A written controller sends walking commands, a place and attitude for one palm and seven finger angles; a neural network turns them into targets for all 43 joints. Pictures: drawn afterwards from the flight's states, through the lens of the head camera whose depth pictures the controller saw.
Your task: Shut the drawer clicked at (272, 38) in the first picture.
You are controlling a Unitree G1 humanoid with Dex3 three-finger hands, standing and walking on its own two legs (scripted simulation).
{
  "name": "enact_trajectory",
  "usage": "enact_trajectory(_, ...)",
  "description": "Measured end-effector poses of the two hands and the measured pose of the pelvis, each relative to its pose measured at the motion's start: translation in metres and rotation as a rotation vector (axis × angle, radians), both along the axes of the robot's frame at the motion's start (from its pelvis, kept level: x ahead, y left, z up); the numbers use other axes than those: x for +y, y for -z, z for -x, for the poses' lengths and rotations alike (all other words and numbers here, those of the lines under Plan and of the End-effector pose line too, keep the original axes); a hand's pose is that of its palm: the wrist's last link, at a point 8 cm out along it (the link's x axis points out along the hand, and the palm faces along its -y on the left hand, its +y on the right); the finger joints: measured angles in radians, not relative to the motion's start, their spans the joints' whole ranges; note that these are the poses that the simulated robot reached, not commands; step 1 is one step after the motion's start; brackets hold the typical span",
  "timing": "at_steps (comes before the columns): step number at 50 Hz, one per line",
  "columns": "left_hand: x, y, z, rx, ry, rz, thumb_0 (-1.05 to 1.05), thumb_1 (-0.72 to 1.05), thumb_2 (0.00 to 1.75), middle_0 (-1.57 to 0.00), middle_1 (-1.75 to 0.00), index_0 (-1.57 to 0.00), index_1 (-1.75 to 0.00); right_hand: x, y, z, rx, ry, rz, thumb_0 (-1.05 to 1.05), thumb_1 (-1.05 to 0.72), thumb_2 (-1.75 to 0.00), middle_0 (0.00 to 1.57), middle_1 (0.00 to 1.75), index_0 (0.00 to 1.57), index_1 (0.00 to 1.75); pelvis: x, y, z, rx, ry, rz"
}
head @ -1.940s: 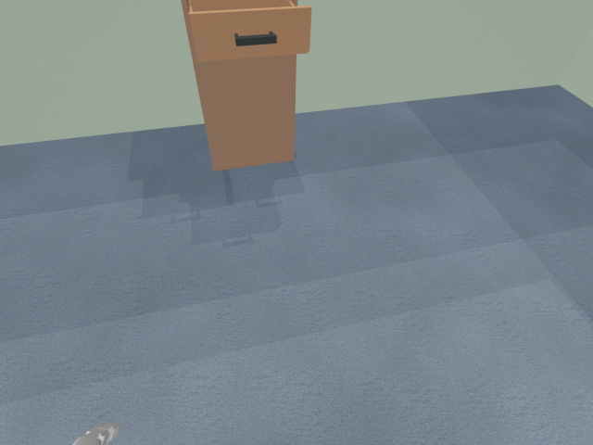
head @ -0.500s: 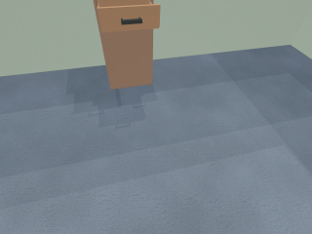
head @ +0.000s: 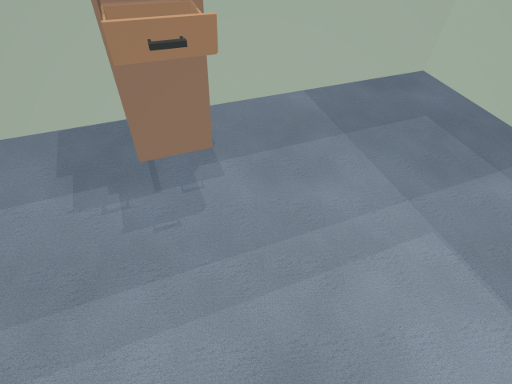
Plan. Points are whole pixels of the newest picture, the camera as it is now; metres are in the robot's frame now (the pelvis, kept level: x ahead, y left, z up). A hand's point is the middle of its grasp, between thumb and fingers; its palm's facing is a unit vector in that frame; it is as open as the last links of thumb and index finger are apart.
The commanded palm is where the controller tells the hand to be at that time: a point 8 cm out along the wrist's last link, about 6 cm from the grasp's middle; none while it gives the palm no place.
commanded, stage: walk to a spot facing it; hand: left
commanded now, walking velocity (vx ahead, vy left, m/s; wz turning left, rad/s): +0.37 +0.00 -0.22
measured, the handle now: (166, 42) +1.18 +0.36 +0.02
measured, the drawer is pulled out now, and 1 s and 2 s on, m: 0.29 0.29 0.29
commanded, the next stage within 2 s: turn to face it in 1.48 s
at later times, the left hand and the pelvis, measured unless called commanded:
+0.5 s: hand (199, 355) +0.21 +0.11 -0.17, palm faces -0.03 -0.99 -0.15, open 7.4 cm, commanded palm none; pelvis +0.19 -0.06 +0.01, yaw -4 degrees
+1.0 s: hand (200, 238) +0.47 +0.15 -0.16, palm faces -0.08 -0.98 -0.18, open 7.4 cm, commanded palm none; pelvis +0.41 -0.04 +0.01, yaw -8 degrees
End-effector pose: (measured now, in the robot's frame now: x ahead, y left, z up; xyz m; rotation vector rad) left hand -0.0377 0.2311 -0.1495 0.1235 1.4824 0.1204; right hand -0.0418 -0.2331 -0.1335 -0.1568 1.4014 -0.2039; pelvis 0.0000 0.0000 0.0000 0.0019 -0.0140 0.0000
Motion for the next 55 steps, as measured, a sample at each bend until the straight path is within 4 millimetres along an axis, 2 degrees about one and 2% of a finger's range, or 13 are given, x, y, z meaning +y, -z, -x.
enact_trajectory(3, -0.006, -0.004, -0.050, -0.046, 0.035, 0.001, 0.01, 0.91, 0.90, -0.20, -0.30, -0.20, -0.30, 0.008, -0.003, 0.026, 0.111, 0.059, -0.027, 0.00, -0.91, -0.89, 0.20, 0.30, 0.20, 0.30, -0.006, -0.002, -0.020, -0.001, 0.014, 0.004)
enact_trajectory(7, -0.019, -0.007, -0.135, -0.159, 0.087, -0.011, 0.01, 0.91, 0.90, -0.20, -0.30, -0.20, -0.30, 0.011, -0.003, 0.047, 0.264, 0.121, -0.070, 0.00, -0.91, -0.89, 0.20, 0.30, 0.20, 0.30, -0.019, 0.002, -0.051, -0.005, 0.039, 0.008)
enact_trajectory(10, -0.031, -0.001, -0.193, -0.258, 0.118, -0.038, 0.01, 0.91, 0.90, -0.20, -0.30, -0.20, -0.30, 0.002, 0.006, 0.043, 0.337, 0.157, -0.094, 0.00, -0.91, -0.89, 0.21, 0.30, 0.21, 0.30, -0.036, 0.016, -0.079, -0.017, 0.057, 0.003)
enact_trajectory(12, -0.038, 0.000, -0.219, -0.312, 0.112, -0.054, 0.01, 0.91, 0.90, -0.20, -0.30, -0.20, -0.30, -0.009, 0.012, 0.025, 0.340, 0.165, -0.097, 0.00, -0.91, -0.89, 0.21, 0.30, 0.21, 0.30, -0.046, 0.021, -0.094, -0.028, 0.056, 0.004)
enact_trajectory(15, -0.047, -0.005, -0.235, -0.323, 0.091, -0.055, 0.01, 0.91, 0.90, -0.20, -0.30, -0.20, -0.30, -0.029, 0.014, -0.032, 0.238, 0.152, -0.076, 0.01, -0.91, -0.89, 0.20, 0.30, 0.20, 0.30, -0.056, 0.013, -0.114, -0.043, 0.053, 0.005)
enact_trajectory(19, -0.061, -0.012, -0.241, -0.267, 0.094, -0.037, 0.01, 0.91, 0.90, -0.20, -0.30, -0.20, -0.30, -0.050, 0.007, -0.134, 0.015, 0.110, -0.040, 0.01, -0.91, -0.89, 0.20, 0.30, 0.20, 0.30, -0.060, -0.001, -0.143, -0.036, 0.059, 0.009)
enact_trajectory(24, -0.070, -0.012, -0.245, -0.192, 0.071, 0.001, 0.01, 0.91, 0.90, -0.20, -0.30, -0.20, -0.30, -0.056, -0.009, -0.246, -0.195, 0.063, -0.028, 0.00, -0.92, -0.90, 0.20, 0.30, 0.20, 0.30, -0.058, -0.009, -0.181, -0.018, 0.064, 0.021)
enact_trajectory(31, -0.061, 0.001, -0.253, -0.097, -0.026, 0.037, 0.01, 0.91, 0.90, -0.20, -0.30, -0.20, -0.30, -0.038, -0.019, -0.362, -0.278, -0.049, -0.019, 0.00, -0.92, -0.90, 0.20, 0.30, 0.20, 0.30, -0.041, -0.005, -0.245, -0.003, 0.047, 0.046)
enact_trajectory(35, -0.044, 0.013, -0.265, -0.005, -0.051, 0.043, 0.01, 0.91, 0.90, -0.20, -0.30, -0.20, -0.30, -0.021, -0.013, -0.409, -0.308, -0.074, 0.000, 0.00, -0.92, -0.90, 0.20, 0.30, 0.20, 0.30, -0.025, 0.006, -0.285, -0.006, 0.052, 0.036)
enact_trajectory(39, -0.027, 0.003, -0.307, 0.022, -0.005, 0.024, 0.01, 0.91, 0.90, -0.20, -0.30, -0.20, -0.30, -0.012, -0.014, -0.412, -0.282, 0.013, 0.008, -0.01, -0.93, -0.89, 0.20, 0.30, 0.20, 0.30, -0.017, -0.002, -0.317, -0.011, 0.080, 0.019)
enact_trajectory(45, -0.016, -0.012, -0.412, -0.092, 0.055, -0.013, 0.01, 0.91, 0.90, -0.20, -0.30, -0.19, -0.30, -0.020, -0.016, -0.385, -0.116, 0.096, 0.022, -0.02, -0.96, -0.89, 0.20, 0.30, 0.20, 0.30, -0.020, -0.013, -0.365, -0.007, 0.110, -0.001)
enact_trajectory(50, -0.034, -0.019, -0.505, -0.186, 0.116, -0.019, 0.01, 0.91, 0.90, -0.20, -0.30, -0.19, -0.30, -0.014, -0.009, -0.363, 0.042, 0.169, -0.037, -0.01, -0.94, -0.89, 0.20, 0.30, 0.20, 0.30, -0.036, -0.013, -0.406, -0.006, 0.136, -0.017)
enact_trajectory(55, -0.075, -0.021, -0.599, -0.255, 0.220, -0.023, 0.01, 0.91, 0.90, -0.20, -0.30, -0.19, -0.30, -0.014, 0.005, -0.360, 0.149, 0.259, -0.110, 0.00, -0.92, -0.89, 0.20, 0.30, 0.20, 0.30, -0.063, -0.003, -0.452, -0.009, 0.171, -0.031)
